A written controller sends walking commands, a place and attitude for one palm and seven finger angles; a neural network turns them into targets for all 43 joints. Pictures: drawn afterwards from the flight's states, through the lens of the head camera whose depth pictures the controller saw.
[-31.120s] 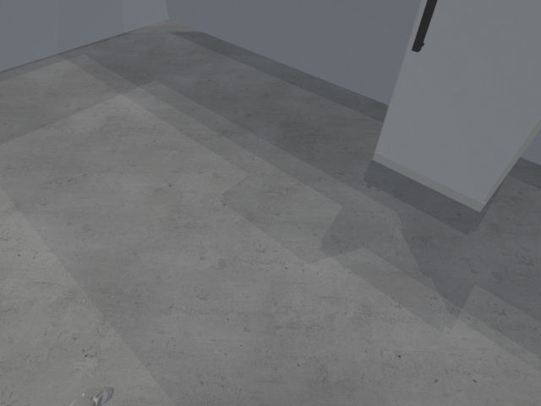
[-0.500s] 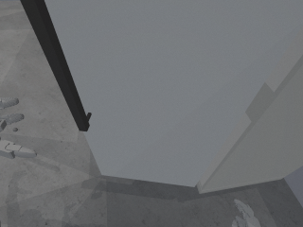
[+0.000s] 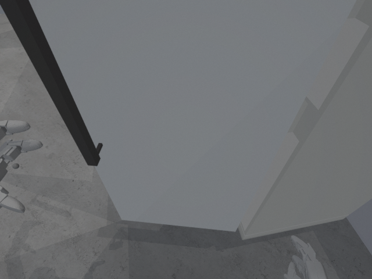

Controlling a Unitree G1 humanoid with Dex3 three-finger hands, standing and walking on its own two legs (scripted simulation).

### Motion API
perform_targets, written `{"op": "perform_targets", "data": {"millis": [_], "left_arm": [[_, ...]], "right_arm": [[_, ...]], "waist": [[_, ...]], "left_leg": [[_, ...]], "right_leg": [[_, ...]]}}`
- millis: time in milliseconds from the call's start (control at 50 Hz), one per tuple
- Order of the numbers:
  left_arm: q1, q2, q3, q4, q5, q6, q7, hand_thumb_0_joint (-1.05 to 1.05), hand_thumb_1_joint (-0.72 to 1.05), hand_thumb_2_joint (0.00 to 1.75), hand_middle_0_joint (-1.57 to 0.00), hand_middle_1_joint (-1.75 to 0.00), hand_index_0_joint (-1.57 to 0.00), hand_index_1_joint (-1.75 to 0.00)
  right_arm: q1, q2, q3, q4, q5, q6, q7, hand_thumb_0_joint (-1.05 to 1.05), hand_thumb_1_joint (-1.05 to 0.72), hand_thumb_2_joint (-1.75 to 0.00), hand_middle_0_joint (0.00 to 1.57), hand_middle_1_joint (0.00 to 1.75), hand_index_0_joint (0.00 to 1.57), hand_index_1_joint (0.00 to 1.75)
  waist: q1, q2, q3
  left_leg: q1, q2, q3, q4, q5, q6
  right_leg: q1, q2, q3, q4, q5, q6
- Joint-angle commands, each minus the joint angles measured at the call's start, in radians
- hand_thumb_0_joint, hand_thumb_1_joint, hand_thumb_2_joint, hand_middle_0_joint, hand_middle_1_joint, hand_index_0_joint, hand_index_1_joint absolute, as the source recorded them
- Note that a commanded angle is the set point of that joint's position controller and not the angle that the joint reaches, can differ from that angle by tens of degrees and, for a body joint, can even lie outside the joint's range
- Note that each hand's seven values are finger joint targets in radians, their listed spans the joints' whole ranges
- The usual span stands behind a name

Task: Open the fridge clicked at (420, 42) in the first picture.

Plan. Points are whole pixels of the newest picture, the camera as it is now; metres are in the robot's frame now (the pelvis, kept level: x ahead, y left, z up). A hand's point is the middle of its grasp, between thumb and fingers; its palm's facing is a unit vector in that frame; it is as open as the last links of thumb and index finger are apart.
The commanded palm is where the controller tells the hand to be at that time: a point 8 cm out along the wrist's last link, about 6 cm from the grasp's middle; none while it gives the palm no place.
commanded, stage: draw the hand back to the body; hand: left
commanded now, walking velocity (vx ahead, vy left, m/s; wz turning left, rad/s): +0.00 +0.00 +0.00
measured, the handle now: (70, 96) +0.44 +0.31 +0.16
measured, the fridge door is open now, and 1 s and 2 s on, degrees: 73 73 73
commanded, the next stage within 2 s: step back with the hand held close in 1.32 s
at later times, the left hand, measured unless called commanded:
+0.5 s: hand (3, 185) +0.22 +0.33 +0.15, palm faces +0.52 -0.80 -0.31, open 13.1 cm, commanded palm +0.17 +0.35 +0.16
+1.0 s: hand (28, 172) +0.23 +0.27 +0.18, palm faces +0.45 -0.80 -0.40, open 8.2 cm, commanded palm +0.18 +0.30 +0.20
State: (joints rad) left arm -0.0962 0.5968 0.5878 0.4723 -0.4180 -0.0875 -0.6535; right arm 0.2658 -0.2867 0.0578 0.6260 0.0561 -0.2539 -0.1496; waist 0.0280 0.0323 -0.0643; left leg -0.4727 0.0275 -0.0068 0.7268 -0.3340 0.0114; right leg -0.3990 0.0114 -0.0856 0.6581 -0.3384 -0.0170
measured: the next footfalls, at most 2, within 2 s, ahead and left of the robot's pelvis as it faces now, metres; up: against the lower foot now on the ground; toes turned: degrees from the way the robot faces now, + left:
none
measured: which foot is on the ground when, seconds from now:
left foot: down 0.00-1.00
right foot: down 0.00-1.00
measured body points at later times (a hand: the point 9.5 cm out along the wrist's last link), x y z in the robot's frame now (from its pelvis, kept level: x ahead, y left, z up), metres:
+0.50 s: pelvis -0.01 +0.01 +0.01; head -0.01 +0.01 +0.46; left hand +0.19 +0.36 +0.16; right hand +0.18 -0.21 -0.06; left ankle +0.02 +0.11 -0.72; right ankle +0.00 -0.11 -0.72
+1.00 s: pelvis +0.03 +0.00 +0.02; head +0.01 -0.01 +0.47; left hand +0.20 +0.31 +0.21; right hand +0.22 -0.22 -0.06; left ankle +0.02 +0.11 -0.72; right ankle +0.00 -0.11 -0.72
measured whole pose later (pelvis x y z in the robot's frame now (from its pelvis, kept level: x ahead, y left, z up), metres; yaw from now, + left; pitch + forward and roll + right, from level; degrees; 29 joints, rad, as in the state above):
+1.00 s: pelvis +0.03 +0.00 +0.02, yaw -1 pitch -3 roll +0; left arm 0.44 0.37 0.35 -0.38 -0.07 -0.08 0.11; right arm 0.20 -0.23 0.03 0.65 -0.01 -0.15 -0.09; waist 0.08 0.04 0.00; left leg -0.12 0.00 0.03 0.44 -0.26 0.01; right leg -0.08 0.00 -0.04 0.41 -0.28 -0.01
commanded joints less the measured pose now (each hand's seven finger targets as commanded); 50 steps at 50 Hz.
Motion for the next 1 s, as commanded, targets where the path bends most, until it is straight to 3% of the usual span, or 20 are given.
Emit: {"op": "perform_targets", "data": {"millis": [0, 60, 120, 200, 220, 240, 260, 300, 340, 360, 400, 420, 500, 520, 540, 580, 700, 820, 920, 980], "left_arm": [[0.03, 0.349, 0.196, -0.209, -0.065, 0.022, 0.017, 0.0, -0.55, 0.2, -0.25, -1.15, -0.25, -1.15], [0.032, 0.255, 0.138, -0.345, -0.084, 0.013, 0.058, 0.0, -0.55, 0.2, -0.25, -1.15, -0.25, -1.15], [-0.007, 0.213, 0.102, -0.375, -0.084, -0.001, 0.095, 0.0, -0.55, 0.2, -0.25, -1.15, -0.25, -1.15], [-0.099, 0.227, 0.084, -0.435, -0.061, -0.006, 0.135, 0.0, -0.41, 0.27, -0.25, -1.07, -0.25, -1.07], [-0.126, 0.217, 0.059, -0.486, -0.049, -0.01, 0.141, 0.0, -0.37, 0.29, -0.24, -1.04, -0.24, -1.04], [-0.248, 0.342, 0.094, -0.495, 0.133, -0.054, 0.375, 0.0, -0.33, 0.31, -0.24, -1.02, -0.24, -1.02], [-0.228, 0.243, 0.021, -0.507, 0.154, -0.068, 0.485, 0.0, -0.3, 0.32, -0.24, -1.0, -0.24, -1.0], [-0.083, 0.139, -0.034, -0.536, 0.203, -0.063, 0.593, 0.0, -0.22, 0.36, -0.24, -0.96, -0.24, -0.96], [0.003, 0.129, -0.037, -0.684, 0.242, -0.085, 0.673, 0.0, -0.15, 0.39, -0.24, -0.92, -0.24, -0.92], [0.033, 0.129, -0.039, -0.759, 0.26, -0.096, 0.703, 0.0, -0.12, 0.41, -0.24, -0.89, -0.24, -0.89], [0.126, 0.107, -0.029, -0.808, 0.283, -0.104, 0.751, 0.0, -0.04, 0.44, -0.23, -0.85, -0.23, -0.85], [0.177, 0.068, -0.053, -0.82, 0.292, -0.101, 0.765, 0.0, -0.01, 0.46, -0.23, -0.83, -0.23, -0.83], [0.222, 0.05, -0.046, -0.806, 0.318, -0.092, 0.793, 0.0, 0.14, 0.53, -0.23, -0.75, -0.23, -0.75], [0.248, 0.007, -0.079, -0.798, 0.32, -0.085, 0.791, 0.0, 0.17, 0.55, -0.22, -0.73, -0.22, -0.73], [0.234, 0.026, -0.064, -0.811, 0.328, -0.083, 0.793, 0.0, 0.21, 0.57, -0.22, -0.7, -0.22, -0.7], [0.265, -0.025, -0.113, -0.808, 0.333, -0.07, 0.79, 0.0, 0.28, 0.6, -0.22, -0.66, -0.22, -0.66], [0.291, -0.006, -0.108, -0.952, 0.353, -0.062, 0.796, 0.0, 0.5, 0.71, -0.21, -0.53, -0.21, -0.53], [0.42, -0.023, -0.102, -1.039, 0.351, -0.053, 0.793, 0.0, 0.72, 0.81, -0.21, -0.41, -0.21, -0.41], [0.462, -0.05, -0.122, -1.065, 0.347, -0.045, 0.785, 0.0, 0.9, 0.9, -0.2, -0.3, -0.2, -0.3], [0.484, -0.059, -0.12, -1.016, 0.341, -0.037, 0.78, 0.0, 0.9, 0.9, -0.2, -0.3, -0.2, -0.3]], "right_arm": [[-0.058, -0.137, -0.061, -0.198, 0.012, -0.071, 0.036, 0.0, -0.9, -0.9, 0.2, 0.3, 0.2, 0.3], [-0.064, -0.13, -0.067, -0.22, 0.017, -0.084, 0.047, 0.0, -0.9, -0.9, 0.2, 0.3, 0.2, 0.3], [-0.057, -0.136, -0.072, -0.203, 0.021, -0.092, 0.033, 0.0, -0.9, -0.9, 0.2, 0.3, 0.2, 0.3], [-0.076, -0.133, -0.063, -0.177, 0.025, -0.107, 0.0, 0.0, -0.9, -0.9, 0.2, 0.3, 0.2, 0.3], [-0.089, -0.129, -0.058, -0.176, 0.025, -0.113, -0.008, 0.0, -0.9, -0.9, 0.2, 0.3, 0.2, 0.3], [-0.102, -0.133, -0.058, -0.14, -0.03, -0.094, 0.011, 0.0, -0.9, -0.9, 0.2, 0.3, 0.2, 0.3], [-0.125, -0.125, -0.057, -0.13, -0.036, -0.097, 0.009, 0.0, -0.9, -0.9, 0.2, 0.3, 0.2, 0.3], [-0.133, -0.106, -0.053, -0.126, -0.039, -0.092, 0.009, 0.0, -0.9, -0.9, 0.2, 0.3, 0.2, 0.3], [-0.146, -0.097, -0.053, -0.117, -0.042, -0.081, 0.014, 0.0, -0.9, -0.9, 0.2, 0.3, 0.2, 0.3], [-0.141, -0.101, -0.052, -0.115, -0.046, -0.081, 0.019, 0.0, -0.9, -0.9, 0.2, 0.3, 0.2, 0.3], [-0.141, -0.092, -0.052, -0.109, -0.051, -0.077, 0.025, 0.0, -0.9, -0.9, 0.2, 0.3, 0.2, 0.3], [-0.144, -0.083, -0.054, -0.106, -0.052, -0.073, 0.027, 0.0, -0.9, -0.9, 0.2, 0.3, 0.2, 0.3], [-0.154, -0.084, -0.062, -0.087, -0.05, -0.04, 0.03, 0.0, -0.9, -0.9, 0.2, 0.3, 0.2, 0.3], [-0.154, -0.074, -0.064, -0.086, -0.049, -0.031, 0.031, 0.0, -0.9, -0.9, 0.2, 0.3, 0.2, 0.3], [-0.157, -0.079, -0.064, -0.085, -0.048, -0.021, 0.034, 0.0, -0.9, -0.9, 0.2, 0.3, 0.2, 0.3], [-0.16, -0.071, -0.065, -0.084, -0.046, -0.007, 0.035, 0.0, -0.9, -0.9, 0.2, 0.3, 0.2, 0.3], [-0.168, -0.066, -0.066, -0.104, -0.057, 0.014, 0.046, 0.0, -0.9, -0.9, 0.2, 0.3, 0.2, 0.3], [-0.174, -0.043, -0.066, -0.115, -0.063, 0.036, 0.058, 0.0, -0.9, -0.9, 0.2, 0.3, 0.2, 0.3], [-0.177, -0.036, -0.066, -0.124, -0.064, 0.058, 0.061, 0.0, -0.9, -0.9, 0.2, 0.3, 0.2, 0.3], [-0.174, -0.039, -0.071, -0.123, -0.06, 0.075, 0.057, 0.0, -0.9, -0.9, 0.2, 0.3, 0.2, 0.3]], "waist": [[0.075, 0.03, -0.226], [0.058, 0.037, -0.203], [0.025, 0.002, -0.14], [0.008, 0.043, -0.087], [0.008, 0.087, -0.091], [0.019, 0.07, -0.014], [-0.001, 0.064, 0.028], [0.011, 0.075, 0.029], [0.029, 0.178, -0.068], [0.037, 0.193, -0.133], [0.041, 0.165, -0.145], [0.037, 0.142, -0.128], [0.037, 0.024, -0.066], [0.032, 0.019, -0.034], [0.036, 0.019, -0.034], [0.031, 0.028, 0.013], [0.05, 0.036, -0.082], [0.053, 0.037, -0.068], [0.046, 0.055, -0.013], [0.042, 0.004, 0.02]], "left_leg": [[0.092, -0.041, -0.03, -0.096, 0.317, 0.019], [0.115, -0.037, -0.022, -0.095, 0.284, 0.017], [0.102, -0.031, -0.024, -0.106, 0.169, 0.018], [0.103, -0.027, -0.038, -0.129, 0.049, 0.016], [0.122, -0.028, -0.041, -0.142, 0.032, 0.016], [0.086, -0.056, -0.037, -0.162, -0.03, 0.005], [0.091, -0.055, -0.036, -0.174, -0.094, -0.001], [0.115, -0.043, -0.054, -0.217, -0.177, 0.0], [0.18, -0.034, -0.07, -0.26, -0.159, 0.001], [0.207, -0.031, -0.077, -0.274, -0.123, 0.002], [0.227, -0.018, -0.075, -0.293, -0.047, -0.002], [0.23, -0.015, -0.064, -0.295, -0.01, 0.0], [0.241, -0.006, -0.035, -0.312, 0.117, 0.002], [0.25, -0.002, -0.028, -0.315, 0.145, 0.003], [0.265, -0.004, -0.024, -0.319, 0.171, 0.002], [0.286, 0.004, -0.022, -0.33, 0.218, 0.001], [0.374, 0.002, -0.015, -0.332, 0.398, -0.001], [0.392, 0.002, 0.006, -0.322, 0.495, -0.003], [0.384, -0.003, 0.026, -0.325, 0.454, 0.002], [0.375, 0.0, 0.033, -0.333, 0.412, 0.006]], "right_leg": [[0.127, 0.0, 0.059, -0.059, 0.348, 0.003], [0.101, 0.006, 0.072, -0.074, 0.311, 0.007], [0.044, 0.009, 0.086, -0.111, 0.169, 0.013], [0.024, -0.002, 0.121, -0.164, -0.023, 0.009], [0.025, 0.0, 0.116, -0.167, -0.042, 0.006], [0.0, -0.015, 0.129, -0.242, -0.132, 0.0], [-0.02, -0.037, 0.126, -0.274, -0.204, 0.0], [-0.006, -0.042, 0.1, -0.258, -0.227, -0.001], [0.062, -0.035, 0.08, -0.219, -0.127, -0.01], [0.113, -0.028, 0.07, -0.201, -0.065, -0.014], [0.151, -0.02, 0.059, -0.189, 0.011, -0.015], [0.164, -0.018, 0.058, -0.191, 0.036, -0.013], [0.195, -0.011, 0.052, -0.218, 0.108, -0.007], [0.196, -0.011, 0.051, -0.223, 0.122, -0.005], [0.199, -0.009, 0.05, -0.228, 0.14, -0.005], [0.203, -0.011, 0.049, -0.239, 0.16, -0.002], [0.282, -0.014, 0.047, -0.247, 0.268, 0.0], [0.319, -0.017, 0.045, -0.26, 0.349, 0.005], [0.311, -0.018, 0.047, -0.282, 0.356, 0.009], [0.303, -0.016, 0.048, -0.293, 0.346, 0.012]]}}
